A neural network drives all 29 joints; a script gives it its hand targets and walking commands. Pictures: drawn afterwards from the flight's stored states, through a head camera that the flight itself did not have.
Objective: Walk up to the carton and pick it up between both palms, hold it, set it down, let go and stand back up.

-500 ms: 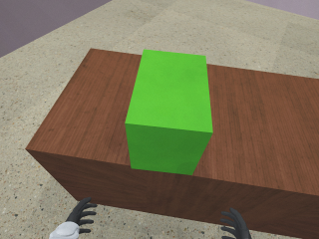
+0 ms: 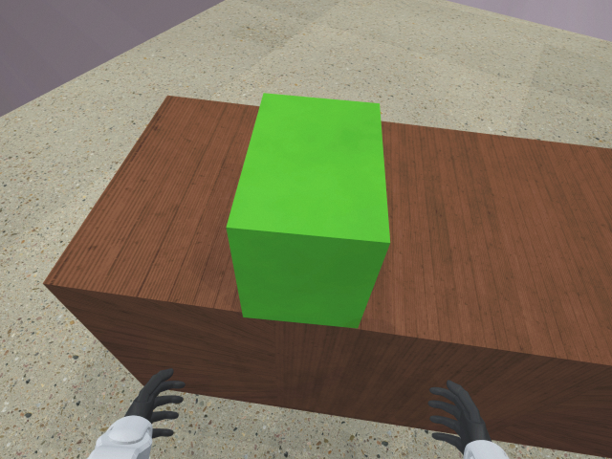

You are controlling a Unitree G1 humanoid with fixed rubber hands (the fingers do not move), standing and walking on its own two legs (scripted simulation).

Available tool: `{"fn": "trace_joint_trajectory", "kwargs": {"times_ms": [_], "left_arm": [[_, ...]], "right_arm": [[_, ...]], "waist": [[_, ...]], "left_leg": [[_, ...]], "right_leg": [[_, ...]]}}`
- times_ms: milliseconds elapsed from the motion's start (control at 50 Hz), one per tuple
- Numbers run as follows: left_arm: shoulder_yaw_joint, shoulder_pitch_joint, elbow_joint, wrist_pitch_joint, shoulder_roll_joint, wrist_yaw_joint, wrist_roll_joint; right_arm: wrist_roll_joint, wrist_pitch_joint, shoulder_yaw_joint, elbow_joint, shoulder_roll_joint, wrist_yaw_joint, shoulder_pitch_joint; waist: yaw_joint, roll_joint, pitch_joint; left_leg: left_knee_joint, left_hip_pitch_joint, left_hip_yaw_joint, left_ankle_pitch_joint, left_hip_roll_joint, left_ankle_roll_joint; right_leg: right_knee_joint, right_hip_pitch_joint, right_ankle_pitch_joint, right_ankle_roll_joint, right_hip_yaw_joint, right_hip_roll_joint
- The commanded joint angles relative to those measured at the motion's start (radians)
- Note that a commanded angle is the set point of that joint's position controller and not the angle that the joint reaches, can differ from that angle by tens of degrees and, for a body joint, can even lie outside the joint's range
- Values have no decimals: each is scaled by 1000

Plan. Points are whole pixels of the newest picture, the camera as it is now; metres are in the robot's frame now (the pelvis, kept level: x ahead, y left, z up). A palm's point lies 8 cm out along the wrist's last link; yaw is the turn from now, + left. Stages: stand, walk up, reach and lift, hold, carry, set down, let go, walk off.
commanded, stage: set down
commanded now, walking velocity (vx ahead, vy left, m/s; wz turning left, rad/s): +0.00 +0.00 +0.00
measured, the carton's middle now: (310, 211) +0.51 +0.02 -0.02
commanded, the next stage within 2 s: let go in 0.42 s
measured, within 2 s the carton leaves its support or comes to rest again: neither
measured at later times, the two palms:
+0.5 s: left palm (134, 450) +0.14 +0.23 -0.10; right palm out of the picture +0.15 -0.20 -0.10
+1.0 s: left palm (101, 434) +0.15 +0.26 -0.06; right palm (454, 454) +0.16 -0.18 -0.08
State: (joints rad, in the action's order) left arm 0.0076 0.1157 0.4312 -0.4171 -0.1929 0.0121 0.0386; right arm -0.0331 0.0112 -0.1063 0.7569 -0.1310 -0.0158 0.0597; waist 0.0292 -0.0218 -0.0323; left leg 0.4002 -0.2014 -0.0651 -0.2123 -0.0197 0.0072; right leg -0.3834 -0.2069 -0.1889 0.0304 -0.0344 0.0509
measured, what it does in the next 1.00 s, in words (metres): stands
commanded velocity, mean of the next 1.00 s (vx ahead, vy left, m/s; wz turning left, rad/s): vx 0.00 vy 0.00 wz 0.00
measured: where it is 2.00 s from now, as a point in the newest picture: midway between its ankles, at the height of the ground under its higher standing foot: outside the picture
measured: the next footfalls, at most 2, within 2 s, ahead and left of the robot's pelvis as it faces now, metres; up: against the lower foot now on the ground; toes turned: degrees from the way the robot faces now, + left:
none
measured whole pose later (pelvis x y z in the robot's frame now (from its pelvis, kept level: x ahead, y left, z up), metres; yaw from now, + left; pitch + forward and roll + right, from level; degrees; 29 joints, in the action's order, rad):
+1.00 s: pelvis -0.02 +0.03 -0.01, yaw +1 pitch -5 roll -1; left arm 0.04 0.15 0.48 -0.30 -0.15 0.04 0.11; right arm -0.10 -0.14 -0.15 0.83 -0.12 -0.07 0.10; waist 0.01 0.00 0.03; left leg 0.48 -0.14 -0.08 -0.24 0.02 0.06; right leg -0.46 -0.14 -0.23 0.01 -0.04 0.01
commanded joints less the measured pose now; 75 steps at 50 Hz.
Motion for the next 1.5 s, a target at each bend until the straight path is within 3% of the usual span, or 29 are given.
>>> {"fn": "trace_joint_trajectory", "kwargs": {"times_ms": [0, 120, 140, 160, 180, 240, 300, 360, 460, 480, 500, 520, 560, 620, 680, 700, 740, 840, 900, 1000, 1080, 1120, 1200, 1280, 1300, 1400, 1420, 1440, 1480], "left_arm": [[21, -32, -125, 102, -153, -2, -20], [-4, -110, -32, 120, -144, -5, -42], [-6, -137, -2, 97, -141, -6, -36], [-6, -121, -75, 98, -153, -2, -34], [-6, -135, -24, 79, -144, 3, -26], [11, -155, 19, 20, -116, 8, 1], [29, -247, 106, -71, -109, 11, 23], [39, -223, -14, -23, -118, 32, 16], [47, -192, -13, -17, -93, 33, 47], [47, -197, 36, -38, -86, 30, 64], [42, -155, -26, -9, -92, 31, 56], [45, -195, 82, -45, -62, 25, 81], [50, -220, 76, -61, -44, 17, 80], [66, -296, 165, -129, 3, 8, 116], [71, -323, 142, -138, 46, 11, 115], [66, -337, 187, -159, 57, 12, 131], [82, -268, 20, -84, 18, 29, 113], [79, -115, -93, 106, -54, 37, 87], [45, -79, -61, 156, -29, 25, 69], [-29, -31, -24, 230, 27, 16, 9], [-22, -70, -46, 237, -16, 16, -22], [-19, -92, -61, 227, -59, 20, -32], [-3, -87, -179, 200, -125, 45, -35], [-25, -70, -204, 170, -160, 56, -47], [-30, -66, -188, 161, -175, 57, -50], [-29, 43, -148, 139, -171, 36, -24], [8, 173, -30, 310, -103, 18, 7], [11, 187, 17, 391, -125, 8, 8], [15, 83, 31, 459, -130, -7, 12]], "right_arm": [[-3, -85, -18, -102, -100, -12, -29], [-24, -104, 4, -37, -49, -27, -81], [-28, -86, 5, -18, -38, -24, -104], [-20, -88, -8, -84, -54, -25, -90], [-28, -72, -1, -19, -48, -26, -94], [-53, -32, -17, 14, -35, -18, -113], [-81, 47, -42, 50, -17, -3, -205], [-77, 10, -65, -62, -51, -3, -159], [-86, -8, -87, -41, -57, -2, -128], [-94, 7, -90, 36, -52, -3, -137], [-76, -25, -89, -34, -65, -9, -95], [-82, 4, -69, 87, -40, -11, -130], [-62, -2, -57, 86, -37, -23, -145], [-55, 37, -36, 216, -26, -37, -205], [-66, 36, -49, 195, -49, -46, -236], [-83, 51, -61, 238, -47, -49, -254], [-89, -9, -109, 70, -109, -48, -216], [-85, -161, -102, -91, -146, -47, -115], [-61, -195, -66, -44, -124, -53, -96], [-37, -259, -27, 48, -128, -59, -72], [-44, -250, -33, 26, -105, -60, -74], [-54, -230, -33, -20, -92, -52, -99], [-75, -207, -64, -140, -89, -40, -72], [-76, -182, -69, -169, -97, -33, -39], [-66, -176, -67, -149, -90, -31, -41], [-13, -165, -6, -105, -76, -23, 56], [17, -86, 14, -48, -83, -6, 130], [29, -51, 33, -50, -60, 5, 133], [32, -25, 35, -68, -68, 16, 150]], "waist": [[-4, 5, 141], [-20, -7, 42], [-25, -1, 38], [-12, 10, 72], [-18, 9, 44], [-22, 1, 66], [-19, -12, 95], [-9, -48, 146], [-23, 10, 199], [-29, 33, 170], [-20, 26, 189], [-36, 59, 157], [-35, 66, 149], [-50, 100, 100], [-54, 97, 97], [-71, 98, 98], [-45, 67, 142], [-14, 36, 161], [-7, 99, 88], [-15, 106, -34], [-21, 12, -60], [-10, -49, -29], [2, -124, 53], [5, -93, 87], [8, -50, 81], [11, 43, 70], [4, 265, 4], [0, 204, -15], [-35, 113, 37]], "left_leg": [[-38, 99, 3, 198, -9, 6], [-50, 25, 0, 19, -19, 13], [-43, 28, -2, 8, -18, 9], [-32, 46, -9, 26, -10, 12], [-41, 37, 0, 20, -18, 9], [-40, 23, 12, 46, -19, 14], [-35, -54, 12, 44, -23, 25], [-19, -81, 5, 92, -16, 48], [-16, -58, 25, 113, -23, 41], [-24, -68, 34, 92, -30, 37], [-19, -60, 24, 116, -24, 38], [-33, -76, 44, 82, -40, 24], [-49, -99, 52, 60, -43, 20], [-91, -149, 85, -3, -66, 2], [-119, -213, 112, -51, -84, 12], [-129, -227, 121, -59, -91, 13], [-113, -231, 112, 7, -86, 34], [-105, -161, 88, 49, -76, 34], [-161, -198, 104, -113, -99, 19], [-217, -225, 97, -243, -106, 17], [-189, -169, 42, -223, -75, 26], [-148, -108, 10, -188, -54, 34], [-58, 35, -22, -106, -7, 33], [-8, 70, -29, -53, 18, 27], [-21, 46, -31, -63, 14, 31], [-63, -36, -21, 33, 18, 35], [4, 18, 54, 119, -84, 29], [20, 10, 73, 76, -91, 39], [32, 17, 85, 51, -90, 34]], "right_leg": [[52, 35, 155, -23, -26, -41], [90, -46, -70, -16, -52, -94], [94, -57, -105, -8, -51, -103], [88, -39, -111, -9, -55, -105], [93, -54, -127, -3, -52, -106], [99, -11, -138, 7, -62, -128], [77, 44, -144, 4, -58, -144], [22, 133, -40, -2, -55, -126], [-12, 163, 21, 13, -44, -115], [-5, 150, -5, 21, -41, -119], [-22, 166, 22, 21, -35, -101], [-9, 144, -7, 31, -33, -111], [-23, 159, -18, 45, -25, -103], [-30, 179, -32, 66, -13, -101], [-74, 261, 22, 69, -4, -84], [-80, 282, 24, 77, -9, -85], [-115, 347, 115, 65, -14, -66], [-114, 317, 167, 33, -7, -34], [-111, 289, 108, 31, 5, -14], [-76, 261, 10, 42, 0, 0], [-18, 192, -105, 33, -21, -17], [16, 148, -161, 19, -32, -39], [85, 24, -262, 11, -76, -87], [108, -58, -270, 3, -101, -126], [92, -53, -226, -1, -88, -119], [40, 96, 65, -27, -71, -102], [49, -50, 120, 6, -99, -138], [70, -70, 103, -1, -108, -140], [59, -44, 123, 11, -116, -146]]}}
